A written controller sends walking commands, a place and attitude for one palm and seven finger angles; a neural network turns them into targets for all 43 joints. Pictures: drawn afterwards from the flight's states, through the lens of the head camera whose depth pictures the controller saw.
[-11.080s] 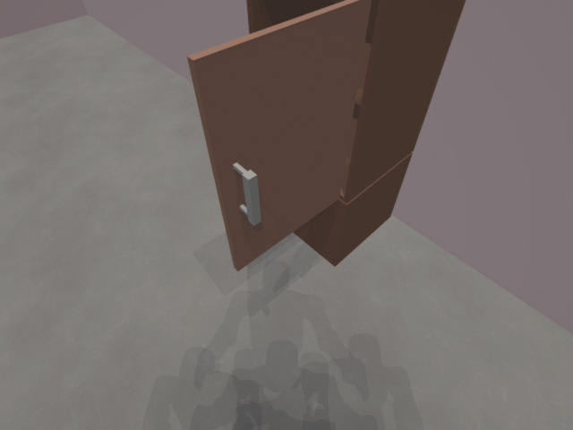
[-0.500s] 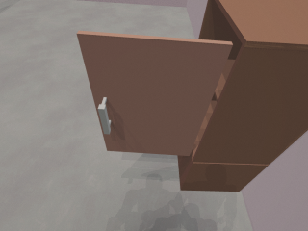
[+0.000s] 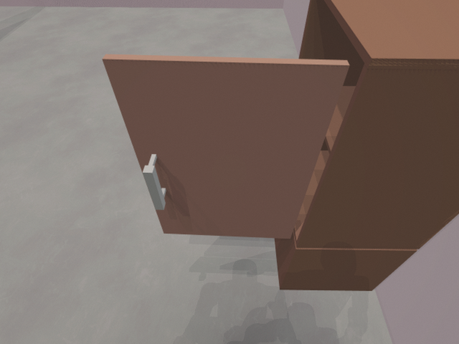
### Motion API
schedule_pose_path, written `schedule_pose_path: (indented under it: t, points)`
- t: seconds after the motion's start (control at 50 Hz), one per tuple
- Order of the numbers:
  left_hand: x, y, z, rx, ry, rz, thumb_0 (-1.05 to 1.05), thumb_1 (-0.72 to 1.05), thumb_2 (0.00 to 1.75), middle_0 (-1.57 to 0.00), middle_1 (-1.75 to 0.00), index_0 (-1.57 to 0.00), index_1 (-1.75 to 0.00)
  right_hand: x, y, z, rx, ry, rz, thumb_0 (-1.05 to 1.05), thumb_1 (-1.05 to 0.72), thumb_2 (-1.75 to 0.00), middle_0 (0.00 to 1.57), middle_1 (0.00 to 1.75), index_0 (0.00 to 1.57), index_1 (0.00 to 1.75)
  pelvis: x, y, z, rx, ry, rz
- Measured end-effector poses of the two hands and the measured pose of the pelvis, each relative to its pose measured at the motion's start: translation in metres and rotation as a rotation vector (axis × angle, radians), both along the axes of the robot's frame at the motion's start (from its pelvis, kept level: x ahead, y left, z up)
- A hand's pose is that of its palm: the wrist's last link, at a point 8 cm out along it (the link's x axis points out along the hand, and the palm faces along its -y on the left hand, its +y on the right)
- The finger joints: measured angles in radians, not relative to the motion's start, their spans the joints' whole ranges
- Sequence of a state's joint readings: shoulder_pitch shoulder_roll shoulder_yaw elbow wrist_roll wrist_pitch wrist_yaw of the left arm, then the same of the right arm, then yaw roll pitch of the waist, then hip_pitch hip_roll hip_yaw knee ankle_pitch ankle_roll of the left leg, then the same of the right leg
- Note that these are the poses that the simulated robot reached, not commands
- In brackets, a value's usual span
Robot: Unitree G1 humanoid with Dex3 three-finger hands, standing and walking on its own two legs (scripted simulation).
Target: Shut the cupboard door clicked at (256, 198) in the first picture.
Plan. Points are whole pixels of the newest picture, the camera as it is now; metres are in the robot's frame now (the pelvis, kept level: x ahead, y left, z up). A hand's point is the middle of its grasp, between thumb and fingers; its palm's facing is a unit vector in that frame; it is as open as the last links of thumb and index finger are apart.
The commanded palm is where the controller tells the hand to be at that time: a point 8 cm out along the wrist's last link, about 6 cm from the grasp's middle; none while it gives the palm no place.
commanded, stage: come to a stop and stand still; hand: left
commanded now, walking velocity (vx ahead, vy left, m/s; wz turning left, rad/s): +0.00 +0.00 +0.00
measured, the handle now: (156, 182) +0.47 +0.21 -0.04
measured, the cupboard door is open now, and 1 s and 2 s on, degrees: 88 88 88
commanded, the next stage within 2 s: look again from close up in 0.74 s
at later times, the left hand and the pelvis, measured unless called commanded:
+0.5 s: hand out of the picture +0.02 +0.13 -0.16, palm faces -0.01 -0.97 -0.23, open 7.3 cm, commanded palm none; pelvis +0.01 -0.04 +0.01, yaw -1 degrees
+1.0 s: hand out of the picture -0.02 +0.10 -0.16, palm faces +0.01 -0.98 -0.19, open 7.3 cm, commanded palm none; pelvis -0.01 -0.06 +0.01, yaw -1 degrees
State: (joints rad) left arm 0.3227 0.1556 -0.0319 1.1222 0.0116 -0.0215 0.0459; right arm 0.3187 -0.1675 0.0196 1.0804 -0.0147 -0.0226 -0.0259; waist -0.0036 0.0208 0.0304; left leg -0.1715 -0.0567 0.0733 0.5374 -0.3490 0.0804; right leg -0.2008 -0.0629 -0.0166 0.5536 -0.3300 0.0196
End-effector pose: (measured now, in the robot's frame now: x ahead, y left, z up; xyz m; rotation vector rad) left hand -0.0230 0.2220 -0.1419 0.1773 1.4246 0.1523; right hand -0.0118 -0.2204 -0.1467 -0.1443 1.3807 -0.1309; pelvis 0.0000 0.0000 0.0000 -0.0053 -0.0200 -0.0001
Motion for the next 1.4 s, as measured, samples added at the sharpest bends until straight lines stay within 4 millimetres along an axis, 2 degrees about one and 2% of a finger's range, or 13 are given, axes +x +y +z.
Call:
schedule_pose_path:
  t: [0.06, 0.16, 0.28, 0.46, 0.72, 1.0, 1.4]
  points:
    - [0.003, -0.005, 0.002, 0.011, -0.003, 0.011, 0.01, 0.91, 0.9, -0.2, -0.3, -0.2, -0.3, 0.008, 0.003, -0.005, 0.019, -0.016, -0.001, 0.01, -0.91, -0.9, 0.2, 0.3, 0.2, 0.3, 0.005, -0.004, -0.001, 0.002, -0.01, -0.004]
    - [0.014, -0.016, 0.006, 0.012, -0.015, 0.003, 0.01, 0.91, 0.9, -0.2, -0.3, -0.2, -0.3, 0.012, -0.005, -0.008, 0.028, -0.012, -0.015, 0.02, -0.93, -0.9, 0.2, 0.3, 0.2, 0.3, 0.008, -0.012, 0.001, 0.01, -0.011, -0.014]
    - [0.03, -0.029, 0.008, 0.007, -0.038, -0.013, 0.01, 0.92, 0.9, -0.2, -0.3, -0.2, -0.3, 0.012, -0.017, -0.004, 0.025, -0.007, -0.025, 0.01, -0.92, -0.9, 0.2, 0.3, 0.2, 0.3, 0.009, -0.023, 0.004, 0.016, -0.003, -0.019]
    - [0.038, -0.039, 0.011, 0.013, -0.057, -0.018, 0.01, 0.93, 0.9, -0.2, -0.3, -0.2, -0.3, 0.009, -0.032, 0.001, 0.021, 0.014, -0.028, 0.0, -0.91, -0.9, 0.2, 0.3, 0.19, 0.3, 0.007, -0.04, 0.007, 0.018, -0.002, -0.017]
    - [0.023, -0.055, 0.011, 0.001, -0.039, -0.011, 0.01, 0.92, 0.9, -0.2, -0.3, -0.2, -0.3, 0.0, -0.045, 0.004, 0.024, 0.032, -0.028, 0.0, -0.91, -0.9, 0.2, 0.3, 0.19, 0.3, -0.001, -0.054, 0.01, 0.019, -0.006, -0.015]
    - [0.004, -0.07, 0.01, -0.019, -0.011, 0.004, 0.01, 0.92, 0.9, -0.2, -0.3, -0.2, -0.3, -0.014, -0.047, 0.004, 0.035, 0.056, -0.031, 0.0, -0.91, -0.9, 0.2, 0.3, 0.19, 0.3, -0.009, -0.062, 0.01, 0.019, -0.006, -0.012]
    - [0.001, -0.069, 0.009, -0.019, -0.02, 0.007, 0.01, 0.92, 0.9, -0.2, -0.3, -0.2, -0.3, -0.022, -0.046, 0.006, 0.034, 0.058, -0.037, 0.0, -0.91, -0.9, 0.2, 0.3, 0.19, 0.3, -0.014, -0.063, 0.011, 0.019, -0.006, -0.011]
